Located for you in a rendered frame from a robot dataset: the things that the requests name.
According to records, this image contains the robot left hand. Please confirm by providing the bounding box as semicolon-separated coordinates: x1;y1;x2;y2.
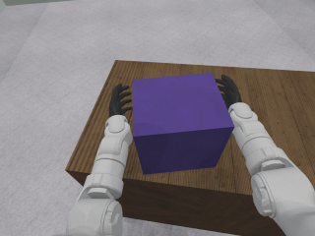
108;83;133;118

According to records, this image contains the robot right hand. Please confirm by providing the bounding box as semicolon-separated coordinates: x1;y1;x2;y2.
215;74;242;110

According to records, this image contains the right robot forearm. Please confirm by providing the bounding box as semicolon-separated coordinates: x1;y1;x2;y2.
228;102;315;198

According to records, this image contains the pedestal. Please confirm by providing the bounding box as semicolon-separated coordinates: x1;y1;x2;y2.
65;60;315;236

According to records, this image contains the robot left upper arm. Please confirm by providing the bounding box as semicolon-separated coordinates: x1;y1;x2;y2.
51;199;123;236

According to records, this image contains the carton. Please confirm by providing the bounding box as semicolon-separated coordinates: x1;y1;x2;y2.
132;73;235;175

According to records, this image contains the left robot forearm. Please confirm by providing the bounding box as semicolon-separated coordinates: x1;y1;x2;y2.
66;115;133;233

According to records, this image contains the robot right upper arm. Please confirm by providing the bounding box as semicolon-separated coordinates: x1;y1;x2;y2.
251;166;315;236

